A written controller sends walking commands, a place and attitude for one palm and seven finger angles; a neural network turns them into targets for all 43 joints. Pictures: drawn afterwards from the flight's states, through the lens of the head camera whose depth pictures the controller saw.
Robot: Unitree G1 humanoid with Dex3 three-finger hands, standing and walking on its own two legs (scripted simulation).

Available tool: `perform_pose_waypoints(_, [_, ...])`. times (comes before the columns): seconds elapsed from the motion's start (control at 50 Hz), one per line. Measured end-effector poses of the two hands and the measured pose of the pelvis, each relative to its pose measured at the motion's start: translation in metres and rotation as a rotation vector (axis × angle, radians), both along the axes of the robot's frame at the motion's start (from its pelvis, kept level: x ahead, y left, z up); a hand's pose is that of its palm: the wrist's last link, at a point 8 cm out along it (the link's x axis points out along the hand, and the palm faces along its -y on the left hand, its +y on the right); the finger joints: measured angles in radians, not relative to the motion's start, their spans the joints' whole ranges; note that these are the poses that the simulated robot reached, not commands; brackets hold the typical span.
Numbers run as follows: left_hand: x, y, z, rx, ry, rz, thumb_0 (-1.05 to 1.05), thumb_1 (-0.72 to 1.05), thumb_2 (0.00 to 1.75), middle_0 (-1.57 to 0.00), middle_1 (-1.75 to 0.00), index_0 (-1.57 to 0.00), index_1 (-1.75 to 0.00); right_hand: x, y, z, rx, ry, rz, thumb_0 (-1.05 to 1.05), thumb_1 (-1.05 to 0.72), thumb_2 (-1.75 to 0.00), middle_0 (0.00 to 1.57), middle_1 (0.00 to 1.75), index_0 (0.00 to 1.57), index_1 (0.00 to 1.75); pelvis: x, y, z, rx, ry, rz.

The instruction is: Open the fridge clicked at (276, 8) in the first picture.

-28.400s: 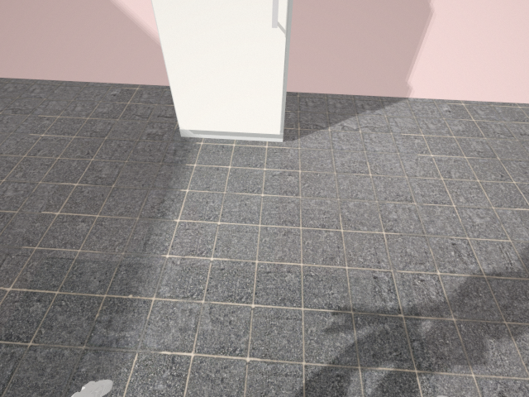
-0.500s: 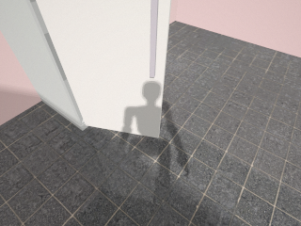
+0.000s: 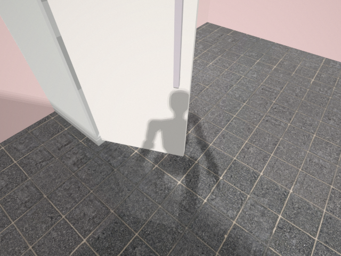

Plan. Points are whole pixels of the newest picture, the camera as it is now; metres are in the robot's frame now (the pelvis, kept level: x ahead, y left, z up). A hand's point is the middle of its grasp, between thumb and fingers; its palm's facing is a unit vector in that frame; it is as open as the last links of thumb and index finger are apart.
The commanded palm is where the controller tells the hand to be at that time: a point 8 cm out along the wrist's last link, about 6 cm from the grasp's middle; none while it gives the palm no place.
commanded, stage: look to check the result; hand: right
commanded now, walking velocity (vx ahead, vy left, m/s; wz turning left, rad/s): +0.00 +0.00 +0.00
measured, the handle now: (179, 41) +0.81 +0.03 +0.11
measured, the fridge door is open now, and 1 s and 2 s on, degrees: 65 65 65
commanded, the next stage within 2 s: stand and wait in 0.52 s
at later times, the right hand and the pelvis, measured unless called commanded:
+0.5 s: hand out of the picture +0.08 -0.23 -0.16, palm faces -0.03 +0.95 -0.32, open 7.4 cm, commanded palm none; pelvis +0.02 +0.01 +0.00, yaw -1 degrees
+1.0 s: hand out of the picture +0.11 -0.21 -0.16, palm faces -0.04 +0.95 -0.32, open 7.4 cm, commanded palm none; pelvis +0.03 +0.03 +0.00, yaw -1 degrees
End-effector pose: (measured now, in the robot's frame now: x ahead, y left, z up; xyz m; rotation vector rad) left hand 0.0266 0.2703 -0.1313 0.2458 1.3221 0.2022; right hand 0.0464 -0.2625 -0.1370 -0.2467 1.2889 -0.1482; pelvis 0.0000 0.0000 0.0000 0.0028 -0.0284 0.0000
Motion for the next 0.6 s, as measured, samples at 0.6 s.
perform_pose_waypoints(0.6, [0.074, 0.033, 0.013, 0.035, -0.074, -0.075, 0.01, 0.91, 0.9, -0.2, -0.3, -0.2, -0.3, 0.041, -0.009, 0.015, -0.059, -0.041, 0.017, 0.0, -0.91, -0.89, 0.21, 0.3, 0.2, 0.3, 0.022, 0.016, 0.004, 0.002, 0.012, -0.015])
